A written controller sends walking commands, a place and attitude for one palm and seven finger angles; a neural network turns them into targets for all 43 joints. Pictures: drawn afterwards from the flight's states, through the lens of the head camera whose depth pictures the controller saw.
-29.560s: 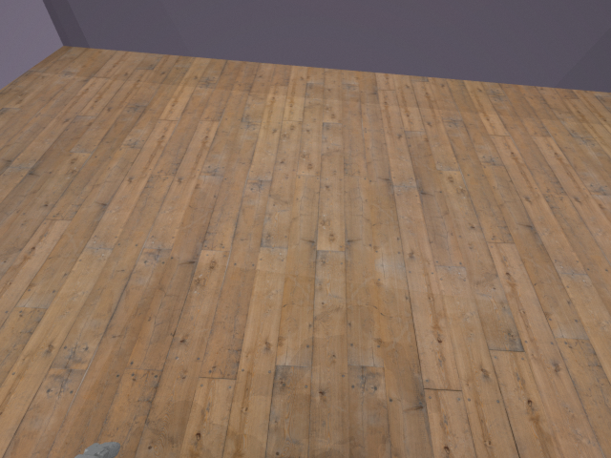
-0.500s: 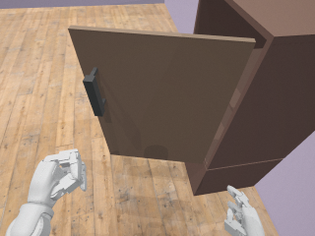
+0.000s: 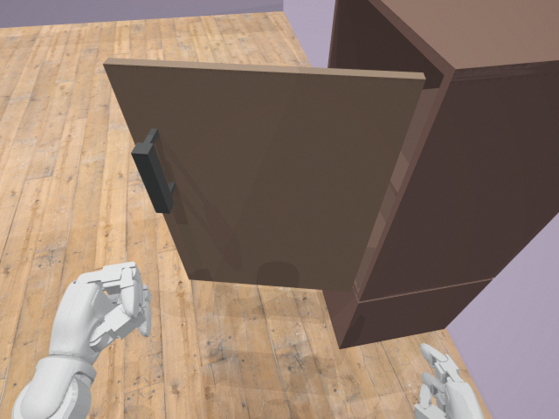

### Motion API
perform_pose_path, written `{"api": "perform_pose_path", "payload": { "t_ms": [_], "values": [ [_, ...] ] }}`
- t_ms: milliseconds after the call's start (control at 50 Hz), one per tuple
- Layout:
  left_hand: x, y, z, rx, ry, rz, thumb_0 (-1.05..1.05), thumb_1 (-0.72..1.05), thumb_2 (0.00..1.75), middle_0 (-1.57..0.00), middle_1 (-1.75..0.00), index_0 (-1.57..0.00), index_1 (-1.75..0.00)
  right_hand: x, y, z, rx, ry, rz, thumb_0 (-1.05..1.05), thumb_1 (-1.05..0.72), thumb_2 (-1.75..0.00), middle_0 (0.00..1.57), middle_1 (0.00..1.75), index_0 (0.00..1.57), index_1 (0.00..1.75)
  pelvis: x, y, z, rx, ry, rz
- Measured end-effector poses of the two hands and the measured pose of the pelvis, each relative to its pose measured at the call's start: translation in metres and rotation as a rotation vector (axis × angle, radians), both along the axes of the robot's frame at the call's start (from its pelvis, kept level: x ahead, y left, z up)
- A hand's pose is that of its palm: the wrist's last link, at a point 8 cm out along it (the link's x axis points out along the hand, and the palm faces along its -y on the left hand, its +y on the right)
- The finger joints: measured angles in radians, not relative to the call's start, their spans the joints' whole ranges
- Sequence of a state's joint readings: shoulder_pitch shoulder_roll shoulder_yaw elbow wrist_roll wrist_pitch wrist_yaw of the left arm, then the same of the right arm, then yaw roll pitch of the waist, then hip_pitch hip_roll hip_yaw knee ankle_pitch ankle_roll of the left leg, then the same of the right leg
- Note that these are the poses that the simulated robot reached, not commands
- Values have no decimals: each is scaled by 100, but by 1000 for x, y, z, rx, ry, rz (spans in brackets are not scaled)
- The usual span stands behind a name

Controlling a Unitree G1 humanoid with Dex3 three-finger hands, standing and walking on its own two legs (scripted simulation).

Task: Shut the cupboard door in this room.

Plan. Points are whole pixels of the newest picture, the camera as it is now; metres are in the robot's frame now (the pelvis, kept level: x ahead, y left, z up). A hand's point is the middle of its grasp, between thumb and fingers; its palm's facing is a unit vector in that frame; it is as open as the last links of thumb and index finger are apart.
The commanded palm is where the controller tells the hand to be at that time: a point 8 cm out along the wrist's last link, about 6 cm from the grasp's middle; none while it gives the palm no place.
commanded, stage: bring the fist close to the handle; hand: left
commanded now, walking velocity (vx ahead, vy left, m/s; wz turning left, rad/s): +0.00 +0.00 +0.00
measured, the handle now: (158, 171) +0.47 +0.24 +0.09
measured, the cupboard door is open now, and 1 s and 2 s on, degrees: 75 75 72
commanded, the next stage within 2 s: push the door shut along its arc in 1.50 s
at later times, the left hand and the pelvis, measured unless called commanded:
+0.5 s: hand (153, 270) +0.28 +0.19 +0.09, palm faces +0.01 -1.00 -0.05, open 3.1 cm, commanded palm +0.27 +0.24 +0.09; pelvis +0.00 -0.01 +0.00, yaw +0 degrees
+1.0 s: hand (163, 224) +0.36 +0.20 +0.09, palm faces +0.01 -1.00 -0.03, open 3.1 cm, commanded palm +0.34 +0.25 +0.09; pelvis +0.00 +0.00 +0.00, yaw -1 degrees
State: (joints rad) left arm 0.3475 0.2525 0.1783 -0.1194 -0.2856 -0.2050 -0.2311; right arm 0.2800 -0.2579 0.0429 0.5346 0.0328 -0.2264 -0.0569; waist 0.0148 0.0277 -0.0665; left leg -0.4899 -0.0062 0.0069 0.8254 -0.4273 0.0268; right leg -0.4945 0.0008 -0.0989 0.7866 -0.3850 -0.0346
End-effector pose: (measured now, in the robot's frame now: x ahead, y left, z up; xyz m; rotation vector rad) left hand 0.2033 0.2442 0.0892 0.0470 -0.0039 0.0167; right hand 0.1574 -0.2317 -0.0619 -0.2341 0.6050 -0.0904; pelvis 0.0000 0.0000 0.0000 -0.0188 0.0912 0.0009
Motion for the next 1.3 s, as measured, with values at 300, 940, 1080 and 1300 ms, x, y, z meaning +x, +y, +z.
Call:
{"api": "perform_pose_path", "payload": {
  "t_ms": [300, 940, 1080, 1300],
  "values": [
    [17, -2, 3, 14, -16, 11, 2, 90, 90, -130, -150, -130, -150, 4, -8, -7, 14, 8, 8, 2, -90, -90, 21, 30, 20, 30, -2, -12, -1, 6, 1, 8],
    [121, 9, 1, -20, -1, -6, 2, 90, 90, -130, -150, -130, -150, -26, -21, -19, -16, 174, -81, 2, -90, -90, 21, 30, 20, 30, 2, -5, 5, 15, 35, -12],
    [146, 16, 2, -21, 11, 3, 2, 90, 90, -130, -150, -130, -150, -37, -20, -22, -15, 217, -106, 2, -90, -90, 21, 30, 20, 30, 2, -3, 5, 13, 48, -20],
    [151, 15, 1, -26, 6, -11, 2, 90, 90, -130, -150, -130, -150, -61, -22, -25, -8, 288, -154, 2, -90, -90, 21, 30, 20, 30, 6, 3, 7, 12, 59, -36]
  ]
}}
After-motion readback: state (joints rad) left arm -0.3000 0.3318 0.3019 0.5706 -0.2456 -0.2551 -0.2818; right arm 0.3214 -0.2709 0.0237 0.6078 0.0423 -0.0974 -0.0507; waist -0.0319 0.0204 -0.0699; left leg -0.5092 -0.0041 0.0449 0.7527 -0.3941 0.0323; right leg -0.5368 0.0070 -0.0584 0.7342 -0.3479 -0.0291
